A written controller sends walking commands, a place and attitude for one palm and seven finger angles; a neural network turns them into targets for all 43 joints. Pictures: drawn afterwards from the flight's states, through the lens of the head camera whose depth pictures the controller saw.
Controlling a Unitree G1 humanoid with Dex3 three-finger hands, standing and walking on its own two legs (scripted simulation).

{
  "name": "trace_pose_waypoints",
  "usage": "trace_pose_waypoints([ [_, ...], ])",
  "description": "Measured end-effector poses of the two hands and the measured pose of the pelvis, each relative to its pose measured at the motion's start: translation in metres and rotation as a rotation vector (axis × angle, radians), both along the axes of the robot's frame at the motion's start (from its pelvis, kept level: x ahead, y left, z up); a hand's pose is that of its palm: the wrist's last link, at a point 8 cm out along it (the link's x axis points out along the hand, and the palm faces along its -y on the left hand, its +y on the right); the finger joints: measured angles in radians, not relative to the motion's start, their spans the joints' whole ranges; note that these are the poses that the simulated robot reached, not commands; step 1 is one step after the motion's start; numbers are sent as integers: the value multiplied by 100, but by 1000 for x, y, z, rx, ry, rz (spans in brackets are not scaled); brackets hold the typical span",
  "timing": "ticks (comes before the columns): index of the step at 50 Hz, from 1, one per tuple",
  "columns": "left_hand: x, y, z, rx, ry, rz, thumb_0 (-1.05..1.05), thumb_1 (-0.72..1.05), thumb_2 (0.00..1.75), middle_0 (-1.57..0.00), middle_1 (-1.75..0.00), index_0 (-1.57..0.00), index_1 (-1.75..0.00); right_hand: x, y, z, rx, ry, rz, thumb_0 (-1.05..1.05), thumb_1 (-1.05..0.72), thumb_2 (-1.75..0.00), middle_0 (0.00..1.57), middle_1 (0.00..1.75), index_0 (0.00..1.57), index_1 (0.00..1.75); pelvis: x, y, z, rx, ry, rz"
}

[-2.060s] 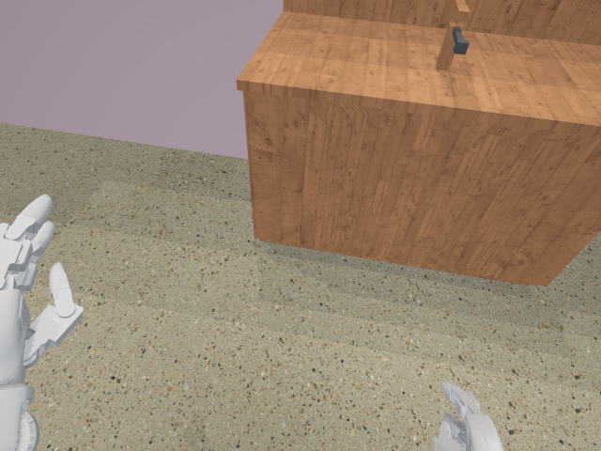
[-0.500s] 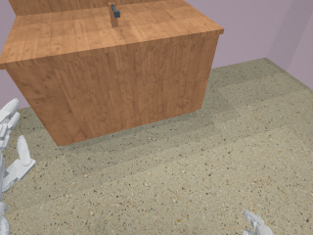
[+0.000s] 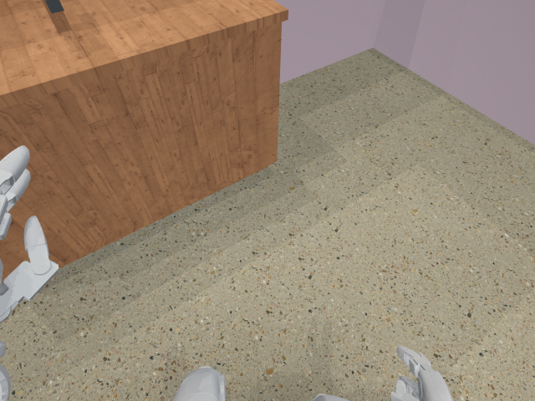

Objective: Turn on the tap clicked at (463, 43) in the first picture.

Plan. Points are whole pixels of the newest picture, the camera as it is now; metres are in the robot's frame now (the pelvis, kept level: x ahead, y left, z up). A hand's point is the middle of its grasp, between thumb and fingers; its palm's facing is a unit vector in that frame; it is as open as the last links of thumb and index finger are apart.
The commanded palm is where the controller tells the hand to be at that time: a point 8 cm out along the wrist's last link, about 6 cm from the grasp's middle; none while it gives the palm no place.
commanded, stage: walk to a spot facing it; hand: left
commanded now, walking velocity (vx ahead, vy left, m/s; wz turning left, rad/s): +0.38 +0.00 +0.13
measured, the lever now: (53, 3) +0.91 +0.52 +0.14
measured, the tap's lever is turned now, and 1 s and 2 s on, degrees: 0 0 0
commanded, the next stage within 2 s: turn to face it in 0.38 s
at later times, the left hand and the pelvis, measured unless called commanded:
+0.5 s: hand (105, 148) +0.37 +0.21 +0.20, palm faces +0.41 -0.77 -0.50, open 7.4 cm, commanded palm +0.32 +0.25 +0.19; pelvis +0.16 -0.03 +0.00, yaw +0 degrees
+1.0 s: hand (108, 117) +0.44 +0.23 +0.19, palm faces +0.48 -0.78 -0.41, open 7.4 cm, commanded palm +0.37 +0.26 +0.19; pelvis +0.24 -0.04 +0.01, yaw +6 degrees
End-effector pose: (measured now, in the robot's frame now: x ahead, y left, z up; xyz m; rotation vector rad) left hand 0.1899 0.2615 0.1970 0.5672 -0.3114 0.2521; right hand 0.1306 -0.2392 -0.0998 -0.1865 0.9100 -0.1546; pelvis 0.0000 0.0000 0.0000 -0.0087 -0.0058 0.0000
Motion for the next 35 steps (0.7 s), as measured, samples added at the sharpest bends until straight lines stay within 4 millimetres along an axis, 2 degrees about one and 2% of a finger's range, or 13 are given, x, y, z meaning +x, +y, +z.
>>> trace_pose_waypoints([
  [3,9,5,11,12,-21,-1,1,88,90,-22,-30,-22,-30,16,-13,17,-62,-7,-14,2,-90,-90,20,30,20,30,20,1,7,13,6,-3],
  [6,23,19,15,2,-71,34,1,88,90,-22,-30,-22,-30,39,-18,29,-117,-37,-17,2,-90,-90,20,30,20,30,45,7,8,14,-3,2],
  [9,42,37,10,-32,-133,77,1,88,90,-22,-30,-22,-30,68,-15,31,-151,-94,-25,2,-90,-90,20,30,20,30,69,16,-1,11,-20,3],
  [12,68,46,0,-90,-140,116,1,88,90,-22,-30,-21,-30,98,0,33,-113,-147,-22,2,-90,-90,19,30,20,30,85,17,-1,15,-26,3],
  [15,91,39,-2,-123,-97,115,1,89,90,-21,-30,-21,-30,124,21,35,-38,-184,6,2,-90,-90,19,30,20,30,100,14,5,10,-18,0],
  [18,107,19,4,-108,-61,78,2,89,90,-21,-30,-21,-30,146,38,36,35,-204,36,1,-90,-90,20,30,20,30,117,7,11,5,-8,-17],
  [22,126,-4,16,-30,-38,57,2,89,90,-21,-30,-21,-30,170,45,27,113,-198,63,1,-90,-90,20,30,21,30,141,-10,12,2,-6,-21],
  [25,142,-17,17,34,-42,86,1,88,90,-21,-30,-21,-30,189,34,7,145,-177,75,1,-90,-90,20,30,21,30,160,-26,0,12,-12,-2],
  [28,159,-22,11,7,-27,121,1,88,90,-22,-30,-21,-30,203,14,-8,125,-107,92,1,-90,-90,20,30,21,30,173,-34,-2,16,-22,21],
  [31,170,-25,4,-27,20,143,1,88,90,-22,-30,-21,-30,213,-11,-6,80,-53,81,1,-90,-90,20,30,21,30,186,-39,4,28,-18,34],
  [35,180,-28,0,-33,68,146,1,88,90,-22,-30,-21,-30,227,-39,9,-4,-31,59,2,-90,-90,20,30,20,30,202,-43,12,42,-6,50],
])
